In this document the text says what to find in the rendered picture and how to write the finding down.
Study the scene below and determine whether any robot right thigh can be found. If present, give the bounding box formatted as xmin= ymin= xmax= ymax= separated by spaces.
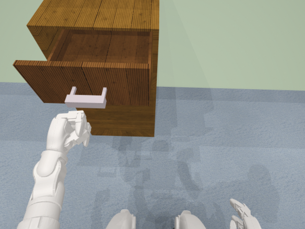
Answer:
xmin=174 ymin=214 xmax=206 ymax=229

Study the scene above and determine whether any handle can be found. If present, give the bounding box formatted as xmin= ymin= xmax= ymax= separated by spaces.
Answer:
xmin=65 ymin=86 xmax=107 ymax=108

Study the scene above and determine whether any robot thigh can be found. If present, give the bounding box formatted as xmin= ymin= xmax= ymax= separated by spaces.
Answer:
xmin=174 ymin=214 xmax=206 ymax=229
xmin=106 ymin=212 xmax=136 ymax=229

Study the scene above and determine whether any drawer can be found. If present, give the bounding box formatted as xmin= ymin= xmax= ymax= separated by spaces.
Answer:
xmin=13 ymin=29 xmax=153 ymax=106

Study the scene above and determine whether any cabinet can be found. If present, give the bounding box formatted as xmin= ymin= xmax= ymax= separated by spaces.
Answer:
xmin=26 ymin=0 xmax=160 ymax=137

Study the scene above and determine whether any robot left thigh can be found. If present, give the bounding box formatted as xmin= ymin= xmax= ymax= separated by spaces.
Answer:
xmin=106 ymin=212 xmax=136 ymax=229

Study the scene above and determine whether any robot right hand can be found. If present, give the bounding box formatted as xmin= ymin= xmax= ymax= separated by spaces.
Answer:
xmin=230 ymin=198 xmax=262 ymax=229

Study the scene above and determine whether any robot left hand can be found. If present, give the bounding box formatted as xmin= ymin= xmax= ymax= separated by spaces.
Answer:
xmin=46 ymin=110 xmax=92 ymax=155

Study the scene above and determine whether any robot left forearm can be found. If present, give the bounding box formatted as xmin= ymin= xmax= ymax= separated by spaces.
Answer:
xmin=17 ymin=150 xmax=68 ymax=229

